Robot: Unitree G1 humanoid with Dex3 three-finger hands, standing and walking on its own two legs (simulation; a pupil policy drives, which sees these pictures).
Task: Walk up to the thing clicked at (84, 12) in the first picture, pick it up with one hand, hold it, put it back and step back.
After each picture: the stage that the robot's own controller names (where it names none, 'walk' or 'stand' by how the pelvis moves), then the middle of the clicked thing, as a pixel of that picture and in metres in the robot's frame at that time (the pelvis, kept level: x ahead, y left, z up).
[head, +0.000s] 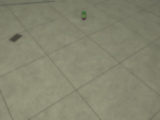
stand; (83, 15) +2.06 -0.03 -0.72
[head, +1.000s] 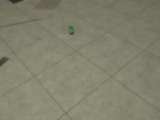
walk; (71, 30) +1.90 +0.25 -0.69
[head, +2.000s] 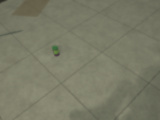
walk; (55, 51) +1.28 +0.40 -0.71
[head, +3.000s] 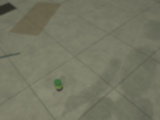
walk; (58, 85) +0.85 +0.30 -0.71
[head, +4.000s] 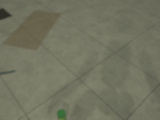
walk; (61, 116) +0.57 +0.19 -0.71
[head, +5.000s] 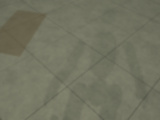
stand; out of the picture +0.43 +0.21 -0.71
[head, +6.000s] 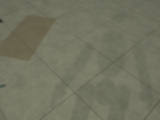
stand; out of the picture +0.40 +0.18 -0.72
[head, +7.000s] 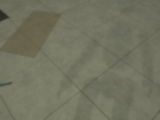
stand; out of the picture +0.37 +0.17 -0.72
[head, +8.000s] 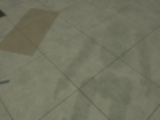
stand; out of the picture +0.37 +0.17 -0.72
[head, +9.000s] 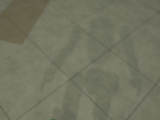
stand; out of the picture +0.40 +0.14 -0.71
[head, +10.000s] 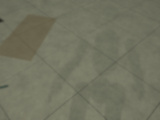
stand; out of the picture +0.39 +0.14 -0.72
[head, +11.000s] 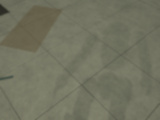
stand; out of the picture +0.41 +0.14 -0.72
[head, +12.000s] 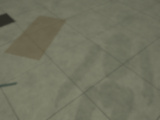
stand; out of the picture +0.41 +0.13 -0.72
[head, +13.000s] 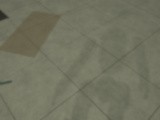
stand; out of the picture +0.40 +0.14 -0.72
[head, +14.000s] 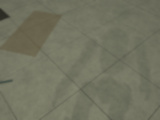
stand; out of the picture +0.41 +0.14 -0.72
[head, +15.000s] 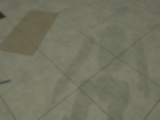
stand; out of the picture +0.41 +0.15 -0.72
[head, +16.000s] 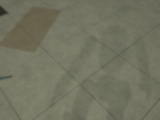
stand; out of the picture +0.43 +0.14 -0.72
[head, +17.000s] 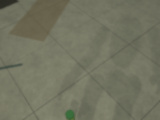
rise first; (70, 116) +0.46 +0.14 -0.71
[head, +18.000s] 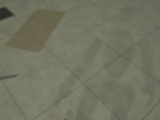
stand; out of the picture +0.47 +0.14 -0.72
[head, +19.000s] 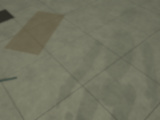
stand; out of the picture +0.46 +0.15 -0.72
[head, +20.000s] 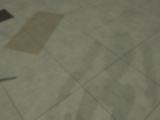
stand; out of the picture +0.46 +0.15 -0.72
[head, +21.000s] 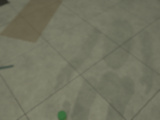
go down; (62, 117) +0.47 +0.15 -0.71
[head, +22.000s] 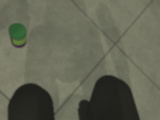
go down; (18, 36) +0.56 +0.18 -0.29
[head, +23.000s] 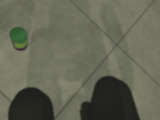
close in; (19, 39) +0.56 +0.17 -0.30
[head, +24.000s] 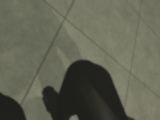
close in; out of the picture +0.55 +0.22 -0.24
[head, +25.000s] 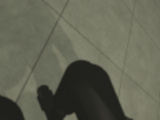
close; out of the picture +0.54 +0.23 -0.25
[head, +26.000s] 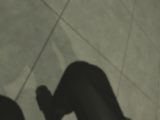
lift; out of the picture +0.50 +0.20 -0.26
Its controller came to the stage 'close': yes
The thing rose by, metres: 0.01
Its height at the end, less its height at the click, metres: -0.02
